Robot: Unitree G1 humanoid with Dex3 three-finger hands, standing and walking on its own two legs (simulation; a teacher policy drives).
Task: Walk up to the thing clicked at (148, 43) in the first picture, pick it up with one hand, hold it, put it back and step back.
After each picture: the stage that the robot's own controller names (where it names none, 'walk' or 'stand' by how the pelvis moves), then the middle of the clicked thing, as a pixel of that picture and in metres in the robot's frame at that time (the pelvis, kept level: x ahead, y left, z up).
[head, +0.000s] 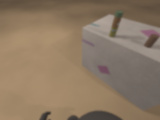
stand; (151, 41) +0.76 -0.52 +0.07
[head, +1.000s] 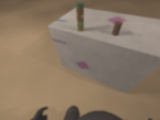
walk; (116, 28) +0.82 -0.17 +0.10
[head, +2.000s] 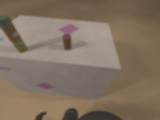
stand; (67, 42) +0.56 +0.23 +0.09
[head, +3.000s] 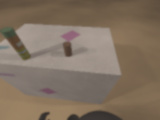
stand; (67, 49) +0.54 +0.23 +0.07
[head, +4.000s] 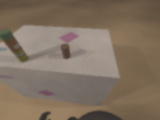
stand; (65, 51) +0.52 +0.23 +0.06
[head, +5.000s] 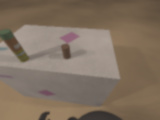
stand; (66, 51) +0.52 +0.23 +0.06
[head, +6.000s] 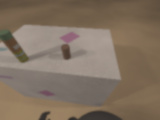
stand; (66, 52) +0.51 +0.23 +0.06
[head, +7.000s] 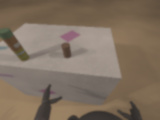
rise first; (66, 50) +0.51 +0.24 +0.07
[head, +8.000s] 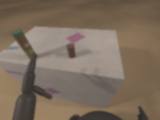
go down; (71, 51) +0.53 +0.23 +0.07
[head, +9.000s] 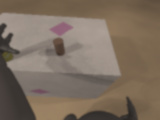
go down; (59, 47) +0.50 +0.21 +0.08
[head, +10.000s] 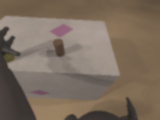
approach; (59, 48) +0.50 +0.22 +0.09
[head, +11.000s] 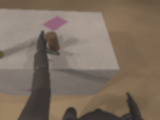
close in; (53, 42) +0.51 +0.24 +0.12
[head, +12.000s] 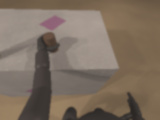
lift; (51, 43) +0.50 +0.24 +0.12
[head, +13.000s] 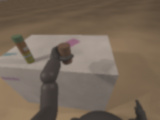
lift; (65, 53) +0.35 +0.17 +0.24
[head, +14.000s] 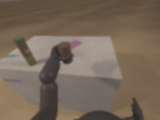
hold; (65, 53) +0.34 +0.17 +0.25
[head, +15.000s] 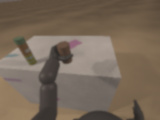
hold; (65, 53) +0.34 +0.17 +0.25
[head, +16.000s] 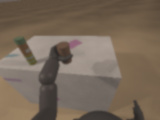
hold; (65, 53) +0.34 +0.18 +0.25
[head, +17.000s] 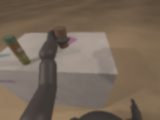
crouch; (61, 37) +0.44 +0.19 +0.29
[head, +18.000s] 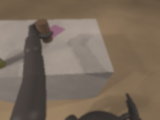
lower; (44, 31) +0.52 +0.25 +0.22
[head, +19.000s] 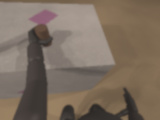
lower; (44, 36) +0.53 +0.24 +0.13
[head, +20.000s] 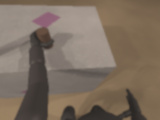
lower; (45, 39) +0.52 +0.24 +0.12
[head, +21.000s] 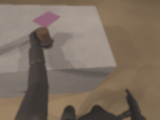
lower; (45, 38) +0.52 +0.25 +0.13
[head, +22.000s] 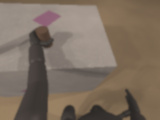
lower; (45, 37) +0.52 +0.25 +0.13
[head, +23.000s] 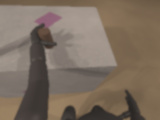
open; (47, 39) +0.52 +0.24 +0.12
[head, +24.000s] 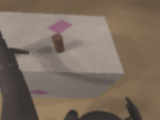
sink last; (58, 44) +0.50 +0.22 +0.11
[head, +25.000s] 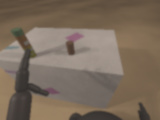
stand; (70, 48) +0.56 +0.24 +0.10
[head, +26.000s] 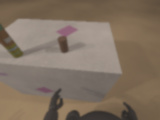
stand; (63, 44) +0.53 +0.24 +0.11
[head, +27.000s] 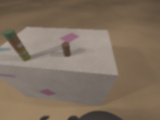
stand; (66, 49) +0.55 +0.24 +0.07
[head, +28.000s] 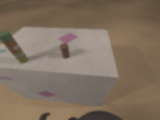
stand; (65, 51) +0.53 +0.24 +0.07
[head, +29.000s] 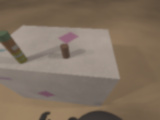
stand; (65, 51) +0.52 +0.24 +0.06
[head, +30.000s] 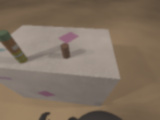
stand; (65, 51) +0.52 +0.23 +0.06
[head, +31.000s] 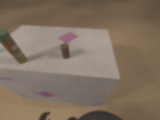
stand; (65, 51) +0.52 +0.24 +0.06
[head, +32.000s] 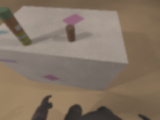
walk; (70, 33) +0.61 +0.19 +0.09
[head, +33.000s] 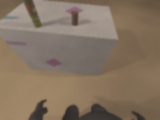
walk; (74, 18) +0.86 +0.22 +0.08
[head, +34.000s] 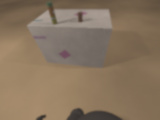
stand; (80, 17) +1.18 +0.25 +0.09
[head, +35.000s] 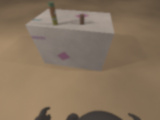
stand; (82, 19) +1.14 +0.19 +0.07
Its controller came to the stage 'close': yes
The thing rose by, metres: 0.21
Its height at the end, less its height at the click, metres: +0.00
